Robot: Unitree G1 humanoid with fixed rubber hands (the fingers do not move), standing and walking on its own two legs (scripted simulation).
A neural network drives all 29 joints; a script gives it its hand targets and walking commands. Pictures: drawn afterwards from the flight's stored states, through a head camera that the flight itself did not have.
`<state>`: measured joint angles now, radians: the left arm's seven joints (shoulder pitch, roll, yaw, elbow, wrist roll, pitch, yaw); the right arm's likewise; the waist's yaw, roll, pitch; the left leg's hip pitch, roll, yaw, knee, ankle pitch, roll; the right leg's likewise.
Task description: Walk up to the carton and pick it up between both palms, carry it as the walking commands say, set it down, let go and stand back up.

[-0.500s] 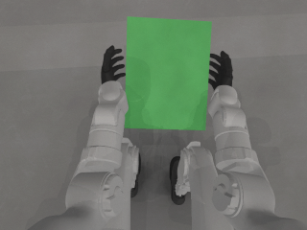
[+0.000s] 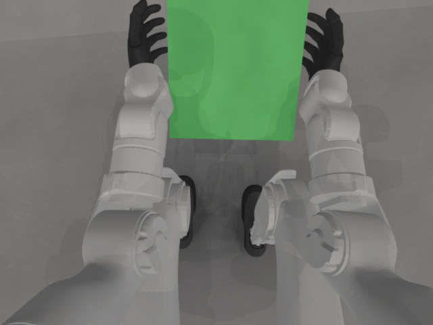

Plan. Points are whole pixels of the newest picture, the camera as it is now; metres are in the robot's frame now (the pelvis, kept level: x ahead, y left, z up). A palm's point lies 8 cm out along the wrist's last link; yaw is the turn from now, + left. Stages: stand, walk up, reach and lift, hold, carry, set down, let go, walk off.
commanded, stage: set down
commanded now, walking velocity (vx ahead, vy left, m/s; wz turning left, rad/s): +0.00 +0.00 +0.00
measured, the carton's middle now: (230, 58) +0.53 +0.01 -0.21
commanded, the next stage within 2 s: none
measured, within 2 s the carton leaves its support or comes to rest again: neither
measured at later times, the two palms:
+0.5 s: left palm (148, 51) +0.52 +0.15 -0.20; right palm (301, 72) +0.51 -0.13 -0.21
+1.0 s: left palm (154, 42) +0.56 +0.15 -0.26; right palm (301, 57) +0.55 -0.14 -0.26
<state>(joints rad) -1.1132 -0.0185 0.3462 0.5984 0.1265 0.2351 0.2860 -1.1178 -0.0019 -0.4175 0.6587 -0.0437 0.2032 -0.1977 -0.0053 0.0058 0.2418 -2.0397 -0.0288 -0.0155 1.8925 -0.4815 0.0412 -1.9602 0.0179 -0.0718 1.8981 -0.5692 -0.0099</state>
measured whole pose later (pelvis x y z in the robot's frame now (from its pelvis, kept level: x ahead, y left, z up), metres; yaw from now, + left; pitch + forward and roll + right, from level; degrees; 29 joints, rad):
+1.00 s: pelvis +0.01 +0.00 -0.08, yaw -2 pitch +38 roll -3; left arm -1.45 0.25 0.29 1.00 0.08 0.21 0.10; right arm -1.43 -0.16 -0.30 0.95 -0.01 0.22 -0.15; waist 0.00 0.02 0.36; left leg -2.26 -0.03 -0.02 2.16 -0.55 0.03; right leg -2.20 0.05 -0.07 2.16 -0.63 -0.01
